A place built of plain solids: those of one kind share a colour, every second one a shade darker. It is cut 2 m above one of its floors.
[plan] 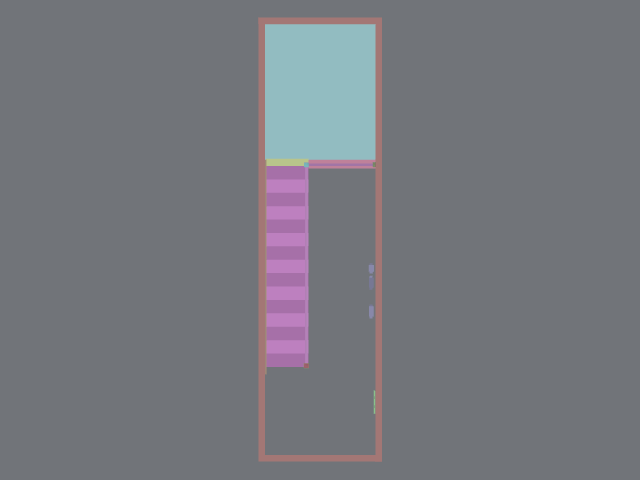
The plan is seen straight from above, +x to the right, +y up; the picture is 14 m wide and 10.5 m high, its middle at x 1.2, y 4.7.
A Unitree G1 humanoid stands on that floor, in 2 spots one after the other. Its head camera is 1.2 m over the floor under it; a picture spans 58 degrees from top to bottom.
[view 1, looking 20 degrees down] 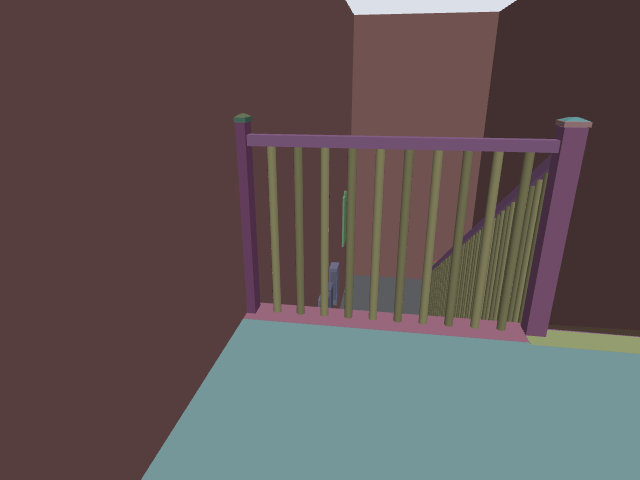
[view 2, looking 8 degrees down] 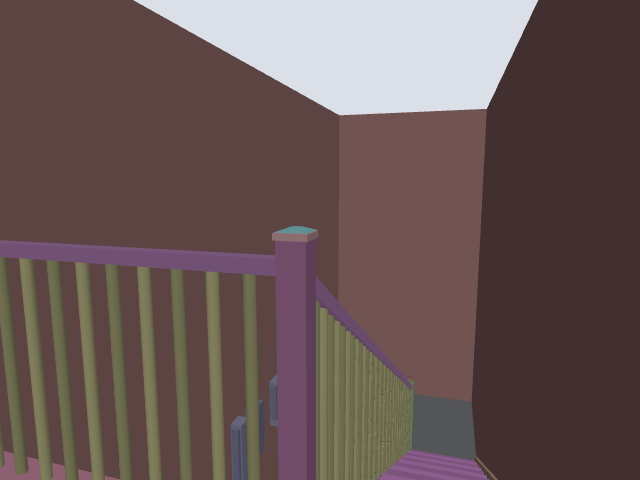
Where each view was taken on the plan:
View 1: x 1.68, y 8.42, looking -81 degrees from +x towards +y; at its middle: wall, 4.98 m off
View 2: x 0.46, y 7.56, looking -73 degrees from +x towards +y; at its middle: wall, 6.76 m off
